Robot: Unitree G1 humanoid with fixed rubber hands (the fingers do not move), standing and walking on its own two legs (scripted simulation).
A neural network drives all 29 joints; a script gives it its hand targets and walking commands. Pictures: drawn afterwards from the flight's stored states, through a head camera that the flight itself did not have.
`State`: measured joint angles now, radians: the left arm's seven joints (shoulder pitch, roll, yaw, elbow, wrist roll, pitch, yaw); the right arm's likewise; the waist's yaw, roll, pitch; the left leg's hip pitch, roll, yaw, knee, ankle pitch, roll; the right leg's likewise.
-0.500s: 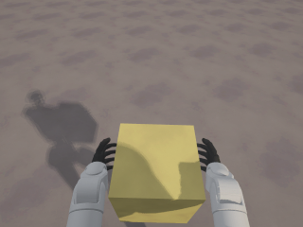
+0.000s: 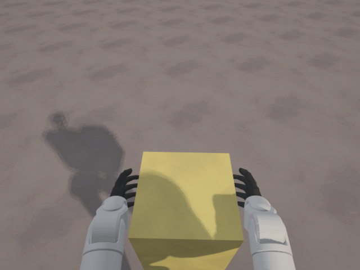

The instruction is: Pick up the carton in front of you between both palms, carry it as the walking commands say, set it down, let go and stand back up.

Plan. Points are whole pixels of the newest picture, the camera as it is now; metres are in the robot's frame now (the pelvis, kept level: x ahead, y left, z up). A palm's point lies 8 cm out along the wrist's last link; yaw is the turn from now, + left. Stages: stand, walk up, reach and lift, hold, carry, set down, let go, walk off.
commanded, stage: hold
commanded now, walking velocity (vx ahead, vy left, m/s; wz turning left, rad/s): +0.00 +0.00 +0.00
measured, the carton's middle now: (184, 213) +0.29 +0.01 -0.05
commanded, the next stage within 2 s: set down in 0.38 s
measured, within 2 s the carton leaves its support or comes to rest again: neither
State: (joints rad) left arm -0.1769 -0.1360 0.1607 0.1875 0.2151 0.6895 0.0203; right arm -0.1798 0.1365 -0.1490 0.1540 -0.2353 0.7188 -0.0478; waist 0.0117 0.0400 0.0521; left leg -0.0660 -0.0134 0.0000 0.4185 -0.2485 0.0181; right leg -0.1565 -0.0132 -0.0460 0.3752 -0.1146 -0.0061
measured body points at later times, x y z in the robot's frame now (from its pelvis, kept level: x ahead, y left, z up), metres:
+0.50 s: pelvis -0.02 -0.03 -0.01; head -0.09 -0.06 +0.44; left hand +0.27 +0.15 +0.04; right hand +0.29 -0.15 +0.04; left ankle -0.01 +0.11 -0.74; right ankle +0.06 -0.11 -0.74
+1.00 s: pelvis -0.03 +0.00 -0.06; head +0.15 -0.01 +0.35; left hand +0.35 +0.13 -0.14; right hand +0.34 -0.17 -0.14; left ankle -0.01 +0.11 -0.74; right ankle +0.06 -0.11 -0.74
